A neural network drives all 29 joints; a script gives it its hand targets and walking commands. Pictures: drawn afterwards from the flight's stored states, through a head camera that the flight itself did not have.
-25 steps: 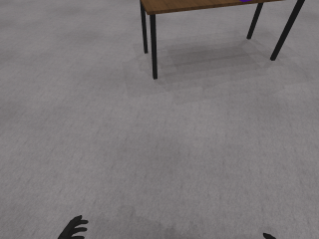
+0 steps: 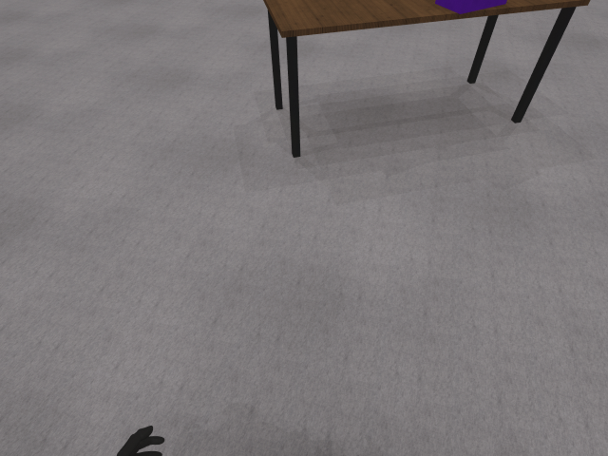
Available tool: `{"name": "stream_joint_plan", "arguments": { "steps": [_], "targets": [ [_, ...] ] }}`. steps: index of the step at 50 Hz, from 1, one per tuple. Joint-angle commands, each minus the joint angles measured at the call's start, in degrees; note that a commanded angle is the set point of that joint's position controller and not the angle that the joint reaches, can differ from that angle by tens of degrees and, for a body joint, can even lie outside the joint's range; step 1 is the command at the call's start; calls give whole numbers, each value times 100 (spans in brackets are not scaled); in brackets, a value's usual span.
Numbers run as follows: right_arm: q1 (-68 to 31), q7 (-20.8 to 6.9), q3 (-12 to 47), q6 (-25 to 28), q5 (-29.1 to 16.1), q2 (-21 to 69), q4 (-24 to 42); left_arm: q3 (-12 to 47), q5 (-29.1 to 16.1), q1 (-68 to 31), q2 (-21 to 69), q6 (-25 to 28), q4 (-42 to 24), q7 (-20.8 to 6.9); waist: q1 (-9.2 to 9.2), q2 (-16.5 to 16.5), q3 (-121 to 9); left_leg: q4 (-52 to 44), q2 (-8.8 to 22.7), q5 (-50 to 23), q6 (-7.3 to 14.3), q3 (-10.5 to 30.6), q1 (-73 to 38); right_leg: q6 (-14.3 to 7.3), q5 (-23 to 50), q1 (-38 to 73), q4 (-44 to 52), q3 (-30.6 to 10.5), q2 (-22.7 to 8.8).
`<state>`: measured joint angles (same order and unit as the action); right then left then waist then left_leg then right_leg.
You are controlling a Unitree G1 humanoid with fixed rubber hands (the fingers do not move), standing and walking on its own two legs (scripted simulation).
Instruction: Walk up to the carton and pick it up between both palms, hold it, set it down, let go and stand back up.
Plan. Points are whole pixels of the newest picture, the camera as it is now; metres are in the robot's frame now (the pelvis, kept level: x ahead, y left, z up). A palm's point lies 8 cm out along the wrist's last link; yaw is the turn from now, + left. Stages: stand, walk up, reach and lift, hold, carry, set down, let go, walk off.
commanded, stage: stand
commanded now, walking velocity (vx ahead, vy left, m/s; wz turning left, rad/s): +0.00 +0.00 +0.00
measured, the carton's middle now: out of the picture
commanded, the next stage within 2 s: walk up in 0.12 s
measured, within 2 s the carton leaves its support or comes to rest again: neither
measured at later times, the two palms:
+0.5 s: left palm out of the picture +0.09 +0.28 -0.10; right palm out of the picture +0.03 -0.32 -0.11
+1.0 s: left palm out of the picture +0.13 +0.21 -0.09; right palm (575, 396) +0.24 -0.40 -0.14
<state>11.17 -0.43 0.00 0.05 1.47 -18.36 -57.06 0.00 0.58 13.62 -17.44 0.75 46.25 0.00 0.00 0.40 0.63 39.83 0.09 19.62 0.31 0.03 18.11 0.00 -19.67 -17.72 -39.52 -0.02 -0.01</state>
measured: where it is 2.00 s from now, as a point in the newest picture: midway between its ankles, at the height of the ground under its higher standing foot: (362, 358)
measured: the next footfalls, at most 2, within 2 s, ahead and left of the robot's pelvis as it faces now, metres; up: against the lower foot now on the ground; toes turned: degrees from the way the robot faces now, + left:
left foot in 1.08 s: +0.24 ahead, +0.02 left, +0.00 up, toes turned +8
right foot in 1.38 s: +0.46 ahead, -0.25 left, +0.00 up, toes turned +1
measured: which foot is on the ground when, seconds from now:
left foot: down 0.00-0.64, up 0.66-1.00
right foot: down 0.00-1.00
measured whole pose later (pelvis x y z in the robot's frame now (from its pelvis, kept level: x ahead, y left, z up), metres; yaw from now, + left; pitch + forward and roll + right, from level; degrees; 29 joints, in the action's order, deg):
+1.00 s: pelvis +0.15 -0.10 -0.01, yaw +4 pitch -2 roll +3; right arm 12.4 -1.3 0.0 3.1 1.5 -24.9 -56.5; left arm -4.2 1.9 22.4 -19.6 2.0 49.3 -3.9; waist 0.3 2.6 3.0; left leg 57.4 -1.0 22.5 1.8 1.0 25.9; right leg -5.0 -31.7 -8.5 -41.2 6.8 0.8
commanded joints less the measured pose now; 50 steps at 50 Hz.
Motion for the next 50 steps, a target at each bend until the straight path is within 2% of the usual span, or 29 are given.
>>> {"name": "stream_joint_plan", "arguments": {
  "steps": [1, 4, 12, 14, 15, 16, 17, 18, 19, 20, 21, 22, 25, 27, 29, 30, 31, 32, 33, 35, 36, 37, 40, 41, 42, 44, 45, 48, 50],
  "targets": [
    [-674, 53, -216, 285, -111, -1239, 360, -416, 22, -600, -1386, 222, 97, 105, -72, 103, 152, -1400, 650, -480, 331, 840, -10, -374, 580, 266, 1395, -819, -610],
    [-693, 37, -295, 278, -67, -1341, 219, -370, -29, -606, -1367, 216, 234, 76, 48, -292, 386, -1527, 560, -306, 356, 810, -52, -345, 397, 135, 1491, -725, -609],
    [-686, 42, -243, 323, -85, -1276, 105, -386, 16, -382, -1316, 169, 397, 79, 67, 386, 217, -1801, 719, 22, 392, 1031, -25, -380, 410, 350, 1306, -684, -461],
    [-745, 51, -198, 312, -114, -1215, 147, -361, -2, -536, -1333, 175, 354, 66, -32, -242, 271, -1662, 612, -371, 346, 896, 76, -380, 549, 347, 1445, -722, -548],
    [-763, 57, -233, 271, -124, -1366, 133, -323, -40, -668, -1223, 194, 313, 65, 76, -62, 343, -1656, 583, -434, 311, 846, -1, -390, 498, 281, 1430, -741, -634],
    [291, -57, -668, 475, -53, -2107, 183, -797, 196, -401, -2004, 233, 6, -178, 18, -123, -403, -1671, 729, 2505, 674, 1408, -342, -594, -2386, -12, 979, -730, -521],
    [293, -45, -799, 497, -3, -2392, 119, -886, 284, -359, -1985, 185, 88, -296, -51, 5, -9, -1811, 1031, 3630, 903, 2166, -457, -593, -3095, -904, 603, -1015, -392],
    [858, -43, -884, 503, 82, -2385, 71, -845, 346, -791, -1848, 163, -73, -349, -403, 272, 486, -2233, 1394, 3962, 1139, 2654, -1169, -395, -2401, -2251, -191, -472, -157],
    [1106, -10, -921, 564, 73, -2435, 76, -769, 367, -1065, -1620, 141, -116, -362, -543, 1008, 636, -2846, 2053, 4299, 1462, 3588, -1724, -302, -1353, -3022, -1575, -93, -106],
    [1132, 13, -925, 648, 80, -2490, 32, -805, 329, -1280, -1677, 166, -207, -389, -509, 419, 819, -3104, 2285, 4053, 1700, 4079, -1816, -199, -941, -3407, -1807, -378, -376],
    [1113, 6, -923, 672, 13, -2436, 183, -812, 348, -1260, -1878, 192, -215, -405, -494, 53, 498, -3044, 2298, 3620, 1646, 4028, -2038, -115, -752, -3232, -1916, -500, -444],
    [914, -3, -850, 685, 26, -2359, 204, -813, 237, -1032, -1792, 204, -73, -411, -333, 186, 337, -2912, 1954, 2964, 1475, 3421, -2167, -58, -580, -3031, -1869, -463, -473],
    [596, -22, -838, 655, 67, -2278, 456, -830, 267, -1011, -1845, 251, -148, -508, -331, 746, 442, -2719, 1747, 2615, 1441, 2775, -1574, -4, -966, -2493, -1120, -234, -521],
    [375, -41, -829, 628, 98, -2433, 496, -844, 170, -845, -1812, 208, -164, -547, -94, 1196, 576, -2699, 1875, 2866, 1430, 2738, -950, -157, -1160, -2109, -754, -313, -612],
    [-617, -61, -840, 600, 69, -2492, 751, -925, 143, -74, -1915, 249, 86, -568, 467, 1416, 636, -2316, 1863, 2600, 1235, 2258, 481, -345, -1179, -585, 30, -423, -665],
    [-977, -89, -768, 564, -9, -2282, 815, -1030, 148, 685, -2028, 289, 433, -523, 949, 1012, 481, -1538, 1281, 2498, 836, 1401, 1832, -390, -419, 1168, 646, -554, -555],
    [-1063, -46, -606, 539, 35, -1622, 879, -1191, 149, 1956, -2241, 345, 806, -398, 1559, -514, -131, 1025, 235, 1775, 306, 383, 2703, -352, -1364, 2841, 1954, -1671, -861],
    [-849, 11, -362, 528, -2, -1088, 869, -1311, 194, 1735, -2833, 395, 682, -314, 1326, -1889, 324, 2752, -745, 1394, 108, 239, 4022, -264, -2857, 2655, 3039, -3882, -1862],
    [-632, 61, -452, 503, -78, -1649, 860, -1250, 158, 1044, -2889, 395, 356, -277, 983, -936, 725, 2921, -437, 944, 217, 871, 4088, -366, -3611, 2041, 3452, -4293, -2102],
    [-94, -22, -501, 514, -93, -1904, 416, -1092, 128, 348, -2572, 411, 196, -233, 352, -472, 1123, 3022, 9, 114, 337, 917, 3325, -56, -2709, 1027, 3417, -3209, -1900],
    [177, -34, -525, 505, -154, -1908, 316, -1020, 114, 107, -2384, 410, 121, -243, 219, -871, 970, 2810, 127, -117, 226, 728, 2802, -35, -2115, 969, 3305, -2474, -1466],
    [254, -78, -471, 484, -158, -1782, 323, -1011, 134, 144, -2162, 440, 87, -229, 149, -591, 769, 2767, 194, -285, 243, 517, 2666, -22, -1208, 1269, 3081, -2013, -1233],
    [29, -68, -473, 425, -167, -1729, 386, -1013, 95, 483, -2136, 422, 95, -209, 447, -1185, 614, 2529, 95, -234, 113, 495, 2665, 90, 230, 1637, 2709, -1578, -1102],
    [1, -75, -483, 401, -147, -1730, 360, -1015, 91, 572, -2027, 398, 118, -199, 389, -1038, 679, 2474, 81, -358, 178, 420, 2621, 149, 1112, 1799, 2551, -1298, -986],
    [-60, -59, -408, 396, -169, -1605, 470, -977, 70, 666, -1982, 416, 79, -166, 426, -1401, 650, 2400, -15, -235, 172, 255, 2653, 235, 1886, 1840, 2472, -1131, -978],
    [-516, -54, -405, 380, -160, -1676, 540, -1019, 112, 704, -2120, 356, 26, -162, 489, -1595, 995, 1796, -98, 65, 107, -37, 2695, -71, 2109, 1802, 2444, -894, -1004],
    [-575, -18, -401, 376, -144, -1745, 519, -989, 74, 705, -1953, 320, 45, -161, 476, -1208, 1247, 1731, -91, -12, 168, -62, 2467, 29, 2495, 1402, 2420, -742, -936],
    [-805, -17, -367, 351, -151, -1679, 712, -1022, 80, 969, -2093, 302, 2, -135, 546, -958, 972, 1072, -91, 100, 258, -683, 2343, 67, 3481, 1854, 2188, -708, -1018],
    [-740, -15, -374, 372, -170, -1589, 721, -1013, 60, 881, -2016, 253, -1, -126, 526, -1180, 903, 565, -201, 277, 272, -961, 2045, 43, 4283, 2046, 1607, -401, -734]
  ]
}}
